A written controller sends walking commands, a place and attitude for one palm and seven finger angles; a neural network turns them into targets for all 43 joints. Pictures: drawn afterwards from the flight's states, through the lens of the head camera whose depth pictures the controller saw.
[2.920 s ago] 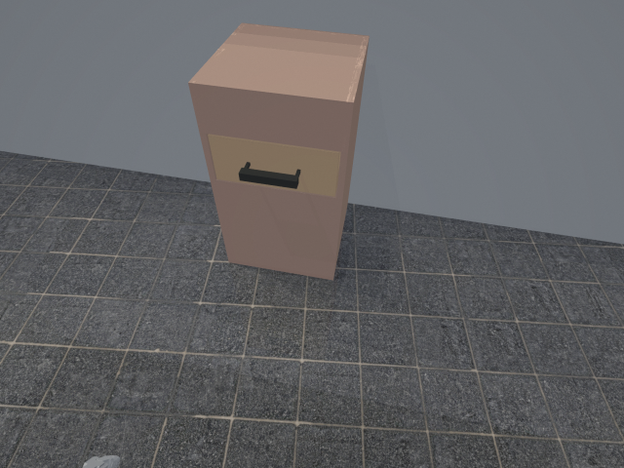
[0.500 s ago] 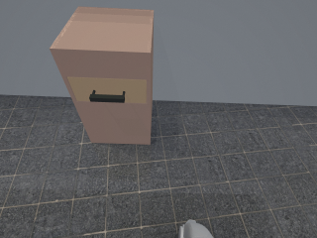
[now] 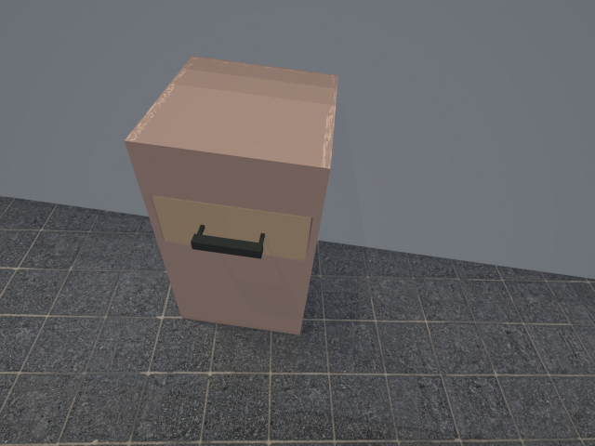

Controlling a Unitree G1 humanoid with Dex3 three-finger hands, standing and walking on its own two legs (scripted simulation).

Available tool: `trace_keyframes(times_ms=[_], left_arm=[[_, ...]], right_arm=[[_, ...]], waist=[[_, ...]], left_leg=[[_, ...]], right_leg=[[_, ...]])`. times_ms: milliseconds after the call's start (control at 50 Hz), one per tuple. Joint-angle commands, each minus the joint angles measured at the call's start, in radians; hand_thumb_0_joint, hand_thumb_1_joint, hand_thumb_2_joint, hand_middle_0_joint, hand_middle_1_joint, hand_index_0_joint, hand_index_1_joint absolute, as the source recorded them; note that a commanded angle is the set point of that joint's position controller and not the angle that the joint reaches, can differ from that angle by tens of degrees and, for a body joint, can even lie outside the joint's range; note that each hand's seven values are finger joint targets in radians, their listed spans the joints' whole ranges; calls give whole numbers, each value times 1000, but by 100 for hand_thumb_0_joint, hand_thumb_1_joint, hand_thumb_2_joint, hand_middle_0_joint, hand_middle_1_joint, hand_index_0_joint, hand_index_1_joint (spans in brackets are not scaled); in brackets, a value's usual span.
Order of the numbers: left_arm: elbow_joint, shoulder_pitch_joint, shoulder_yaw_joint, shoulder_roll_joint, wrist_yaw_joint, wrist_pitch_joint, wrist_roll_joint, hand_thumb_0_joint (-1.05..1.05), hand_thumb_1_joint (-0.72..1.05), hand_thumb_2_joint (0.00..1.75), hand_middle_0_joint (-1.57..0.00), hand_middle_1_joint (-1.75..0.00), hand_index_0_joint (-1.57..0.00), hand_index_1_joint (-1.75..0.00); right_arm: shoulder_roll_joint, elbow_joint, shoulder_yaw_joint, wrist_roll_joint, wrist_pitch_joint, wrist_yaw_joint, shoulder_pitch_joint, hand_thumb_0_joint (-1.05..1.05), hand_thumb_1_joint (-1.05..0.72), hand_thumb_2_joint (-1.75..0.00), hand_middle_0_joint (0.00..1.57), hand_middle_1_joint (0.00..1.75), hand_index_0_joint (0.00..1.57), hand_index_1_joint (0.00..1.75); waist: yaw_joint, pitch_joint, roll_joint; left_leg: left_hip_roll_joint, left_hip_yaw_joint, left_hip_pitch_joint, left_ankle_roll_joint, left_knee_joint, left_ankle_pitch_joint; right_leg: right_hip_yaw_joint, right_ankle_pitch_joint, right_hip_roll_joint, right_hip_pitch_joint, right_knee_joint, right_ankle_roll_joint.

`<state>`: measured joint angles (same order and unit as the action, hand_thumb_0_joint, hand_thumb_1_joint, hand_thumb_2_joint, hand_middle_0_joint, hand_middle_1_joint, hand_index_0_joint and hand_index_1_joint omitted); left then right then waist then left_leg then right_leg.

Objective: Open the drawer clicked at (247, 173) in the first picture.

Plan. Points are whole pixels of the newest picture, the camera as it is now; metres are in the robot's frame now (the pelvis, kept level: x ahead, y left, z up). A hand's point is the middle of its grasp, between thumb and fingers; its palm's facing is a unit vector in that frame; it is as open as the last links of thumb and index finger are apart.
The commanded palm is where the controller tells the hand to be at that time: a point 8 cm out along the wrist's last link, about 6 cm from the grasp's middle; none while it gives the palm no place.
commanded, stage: take the last steps up to it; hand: left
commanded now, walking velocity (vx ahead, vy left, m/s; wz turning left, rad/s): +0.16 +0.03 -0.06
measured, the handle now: (229, 239) +0.62 +0.21 -0.23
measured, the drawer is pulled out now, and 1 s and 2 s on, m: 0.00 0.00 0.00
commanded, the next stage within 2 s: come to a stop and stand still in 0.02 s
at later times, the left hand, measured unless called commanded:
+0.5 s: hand (185, 443) +0.16 +0.17 -0.16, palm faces +0.00 -0.96 -0.27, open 7.3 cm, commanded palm none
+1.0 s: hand out of the picture +0.06 +0.22 -0.17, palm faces +0.08 -0.98 -0.20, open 7.4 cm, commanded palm none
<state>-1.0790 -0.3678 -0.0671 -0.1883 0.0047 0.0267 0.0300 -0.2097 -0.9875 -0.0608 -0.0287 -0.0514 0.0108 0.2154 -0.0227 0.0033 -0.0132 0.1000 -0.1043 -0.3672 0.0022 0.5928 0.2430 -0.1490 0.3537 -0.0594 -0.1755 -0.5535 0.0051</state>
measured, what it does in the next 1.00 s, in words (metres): steps on the spot: right foot, then left foot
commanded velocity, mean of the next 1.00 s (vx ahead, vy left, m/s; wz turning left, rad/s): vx -0.08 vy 0.01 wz -0.01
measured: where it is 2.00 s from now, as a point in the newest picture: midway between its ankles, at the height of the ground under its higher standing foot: outside the picture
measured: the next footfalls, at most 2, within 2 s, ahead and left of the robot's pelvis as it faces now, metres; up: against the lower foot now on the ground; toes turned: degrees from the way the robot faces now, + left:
right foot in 0.42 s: +0.11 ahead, -0.10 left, +0.00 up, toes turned -3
left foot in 0.88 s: +0.07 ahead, +0.15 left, +0.00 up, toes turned +0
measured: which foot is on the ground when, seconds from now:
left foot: down 0.00-0.44, up 0.46-0.86, down 0.88-1.00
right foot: down 0.00-0.00, up 0.02-0.40, down 0.42-1.00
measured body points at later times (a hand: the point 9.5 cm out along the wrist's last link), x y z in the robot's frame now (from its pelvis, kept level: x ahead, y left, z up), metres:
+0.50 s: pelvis +0.10 -0.01 +0.00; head +0.14 -0.04 +0.45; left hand +0.16 +0.23 -0.14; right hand +0.07 -0.21 -0.17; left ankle +0.05 +0.11 -0.70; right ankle +0.12 -0.10 -0.73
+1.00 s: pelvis +0.05 +0.02 +0.01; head +0.05 +0.04 +0.46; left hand +0.06 +0.27 -0.15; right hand +0.10 -0.21 -0.13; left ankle +0.03 +0.15 -0.73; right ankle +0.09 -0.10 -0.72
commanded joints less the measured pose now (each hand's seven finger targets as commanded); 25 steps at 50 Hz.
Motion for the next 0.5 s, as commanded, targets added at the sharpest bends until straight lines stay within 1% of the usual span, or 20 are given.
trace_keyframes(times_ms=[0, 20, 40, 60, 80, 100, 120, 160, 180, 200, 240, 300, 340, 360, 380, 400, 420, 440, 460, 480], left_arm=[[111, 66, -1, -41, -3, 14, 0, 0, 90, 90, -20, -30, -20, -30], [102, 82, -5, -43, -6, 18, -1, 0, 90, 90, -20, -30, -20, -30], [82, 68, -8, -49, -12, 20, -1, 0, 90, 90, -20, -30, -20, -30], [58, 29, -5, -40, -17, 16, 0, 0, 90, 90, -20, -30, -20, -30], [44, 3, 1, -26, -16, 11, 0, 0, 90, 90, -20, -30, -20, -30], [35, -14, 3, -17, -13, 4, -2, 0, 90, 90, -20, -30, -20, -30], [24, -26, 9, -8, -6, -4, -6, 0, 90, 90, -20, -30, -20, -30], [8, -27, 19, 13, 9, -19, -14, 0, 90, 90, -20, -30, -20, -30], [4, -29, 24, 21, 16, -25, -14, 0, 90, 90, -20, -30, -20, -30], [4, -24, 26, 19, 21, -31, -15, 0, 90, 90, -20, -30, -20, -30], [17, 22, 21, 0, 24, -41, -14, 0, 90, 90, -20, -30, -20, -30], [52, 66, 6, -25, 27, -53, -9, 0, 90, 90, -20, -30, -20, -30], [59, 58, -3, -34, 28, -53, -8, 0, 90, 90, -20, -30, -20, -30], [61, 50, -7, -47, 29, -50, -8, 0, 90, 90, -20, -30, -20, -30], [62, 21, -13, -57, 30, -43, -7, 0, 90, 90, -20, -30, -20, -30], [60, 4, -20, -106, 35, -32, -1, 0, 90, 90, -20, -30, -20, -30], [55, -4, -29, -150, 39, -24, -2, 0, 90, 90, -20, -30, -20, -30], [53, -26, -30, -164, 44, -20, -11, 0, 90, 90, -20, -30, -20, -30], [60, 9, -23, -129, 51, -26, -12, 0, 90, 90, -20, -30, -20, -30], [79, 71, -20, -124, 53, -28, -8, 0, 90, 90, -20, -30, -20, -30]], right_arm=[[-177, -58, -22, -7, 0, -29, 340, 0, -90, -90, 20, 30, 20, 30], [-143, -39, -9, -3, -2, -34, 273, 0, -90, -90, 20, 30, 20, 30], [-99, -22, 5, 1, -9, -36, 206, 0, -90, -90, 20, 30, 20, 30], [-67, -12, 17, 6, -18, -37, 151, 0, -90, -90, 20, 30, 20, 30], [-59, -16, 20, 8, -26, -39, 145, 0, -90, -90, 20, 30, 20, 30], [-52, -24, 23, 10, -29, -41, 144, 0, -90, -90, 20, 30, 20, 30], [-40, -35, 29, 12, -31, -46, 141, 0, -90, -90, 20, 30, 20, 30], [-23, -52, 36, 13, -25, -58, 135, 0, -90, -90, 20, 30, 20, 30], [-31, -61, 39, 13, -20, -61, 132, 0, -90, -90, 20, 30, 20, 30], [-40, -70, 36, 13, -12, -64, 127, 0, -90, -90, 20, 30, 20, 30], [-51, -91, 24, 12, 10, -68, 138, 0, -90, -90, 20, 30, 20, 30], [-63, -102, -1, 10, 36, -73, 153, 0, -90, -90, 20, 30, 20, 30], [-65, -104, -12, 8, 47, -72, 144, 0, -90, -90, 20, 30, 20, 30], [-62, -100, -14, 10, 51, -69, 141, 0, -90, -90, 20, 30, 20, 30], [-57, -95, -18, 12, 55, -67, 130, 0, -90, -90, 20, 30, 20, 30], [-25, -83, -20, 18, 58, -62, 149, 0, -90, -90, 20, 30, 20, 30], [22, -74, -16, 24, 64, -56, 164, 0, -90, -90, 20, 30, 20, 30], [23, -61, -15, 27, 79, -59, 133, 0, -90, -90, 20, 30, 20, 30], [17, -53, -18, 25, 90, -62, 109, 0, -90, -90, 20, 30, 20, 30], [19, -60, -20, 24, 92, -57, 108, 0, -90, -90, 20, 30, 20, 30]], waist=[[118, -33, 308], [96, -53, 237], [67, -64, 174], [28, -51, 130], [20, -27, 127], [11, -12, 126], [5, -6, 113], [-3, -5, 42], [-4, 6, 50], [-1, 11, 75], [24, -6, 124], [36, -53, 157], [23, -55, 168], [17, -46, 136], [-1, -18, 102], [7, 44, -33], [11, 78, -167], [-21, 135, -221], [-8, 111, -186], [12, 79, -130]], left_leg=[[316, 507, 342, 188, -400, 156], [296, 460, 299, 198, -386, 109], [254, 362, 256, 183, -384, 31], [218, 261, 218, 160, -382, -73], [186, 194, 221, 150, -372, -208], [173, 146, 221, 153, -362, -319], [171, 121, 227, 153, -349, -461], [175, 93, 213, 147, -316, -705], [175, 80, 231, 144, -298, -771], [182, 75, 249, 144, -281, -788], [194, 84, 274, 145, -253, -789], [212, 109, 262, 149, -222, -785], [205, 109, 248, 133, -174, -747], [189, 106, 227, 115, -141, -706], [147, 72, 206, 79, -72, -585], [57, 7, 130, 26, 45, -339], [-62, -45, 11, -20, 221, 170], [-97, 54, -17, -17, 403, 421], [-94, 118, -37, -15, 506, 393], [-89, 137, -76, -20, 582, 335]], right_leg=[[84, 234, 25, -506, -578, -50], [110, 149, -10, -525, -660, -56], [125, 67, -38, -503, -661, -49], [127, -3, -54, -456, -636, -38], [117, -35, -49, -411, -608, -26], [111, -40, -46, -378, -573, -17], [117, -50, -45, -349, -523, -5], [132, -72, -37, -260, -384, 9], [124, -76, -25, -224, -320, 12], [115, -72, -19, -203, -264, 14], [96, -41, -6, -189, -179, 11], [92, -26, 7, -189, -142, -6], [92, -76, 5, -154, -77, -16], [92, -147, 8, -114, -30, -18], [115, -365, -23, -56, 50, -21], [229, -744, -130, 37, 49, -56], [353, -1118, -291, 129, 73, -153], [400, -1245, -348, 130, 102, -216], [379, -1166, -332, 89, 117, -235], [336, -1067, -302, 78, 117, -237]])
